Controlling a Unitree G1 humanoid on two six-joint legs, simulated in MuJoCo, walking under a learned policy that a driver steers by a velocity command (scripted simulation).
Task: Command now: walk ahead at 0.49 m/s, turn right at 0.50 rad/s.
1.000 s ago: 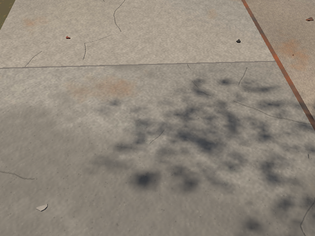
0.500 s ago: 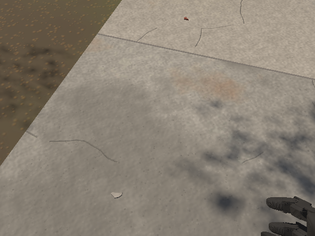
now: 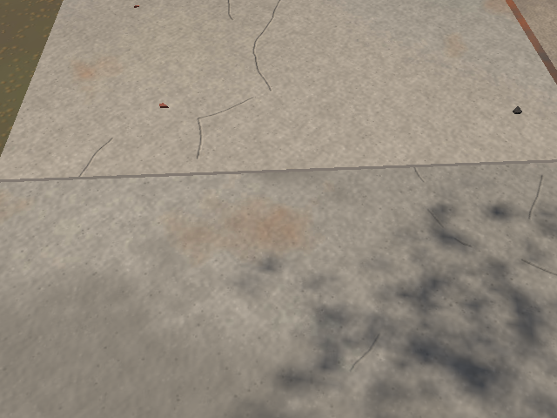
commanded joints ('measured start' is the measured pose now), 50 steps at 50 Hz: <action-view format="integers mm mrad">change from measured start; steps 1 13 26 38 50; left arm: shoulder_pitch -78 100 210 48 35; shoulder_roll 91 164 161 89 169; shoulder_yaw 26 60 59 16 55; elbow -121 -112 -49 -132 -125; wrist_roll -2 12 11 39 21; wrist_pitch -12 -30 -4 -53 -91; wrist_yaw -17 44 70 62 54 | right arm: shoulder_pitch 1 -96 -173 -24 28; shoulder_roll -202 -126 -164 -155 -133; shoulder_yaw -49 -6 -24 -17 -17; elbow -50 -167 -179 -120 -100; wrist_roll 8 -18 0 17 25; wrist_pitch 19 -41 -65 -25 21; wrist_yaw -18 12 34 18 -6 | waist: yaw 33 38 48 46 113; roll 104 15 -104 133 135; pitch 11 -55 -83 -48 -116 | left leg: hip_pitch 43 -735 -424 -284 -375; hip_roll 328 165 71 208 132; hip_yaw -38 -312 -275 -592 -632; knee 143 877 272 -1 296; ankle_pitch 1114 77 317 338 284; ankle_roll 86 -85 -6 218 95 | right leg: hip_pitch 12 450 518 38 565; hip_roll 70 -73 -53 23 26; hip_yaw -92 335 344 76 126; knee -15 -427 -146 193 -245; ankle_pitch -138 118 16 -270 -90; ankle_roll -51 -276 -112 69 -2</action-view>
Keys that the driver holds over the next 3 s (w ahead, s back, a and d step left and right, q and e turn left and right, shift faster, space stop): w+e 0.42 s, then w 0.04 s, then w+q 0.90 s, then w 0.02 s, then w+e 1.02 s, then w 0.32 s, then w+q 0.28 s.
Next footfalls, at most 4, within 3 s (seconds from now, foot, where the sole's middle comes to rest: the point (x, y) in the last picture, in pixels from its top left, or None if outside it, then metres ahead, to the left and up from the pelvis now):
0.08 right None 0.22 -0.10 -0.77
0.54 left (252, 395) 0.53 0.06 -0.77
1.00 right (352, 321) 0.70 -0.20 -0.77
1.50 left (235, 241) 0.98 0.09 -0.77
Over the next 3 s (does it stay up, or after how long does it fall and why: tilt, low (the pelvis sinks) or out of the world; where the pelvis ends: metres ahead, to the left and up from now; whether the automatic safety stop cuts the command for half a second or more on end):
stays up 1.63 -0.17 0.01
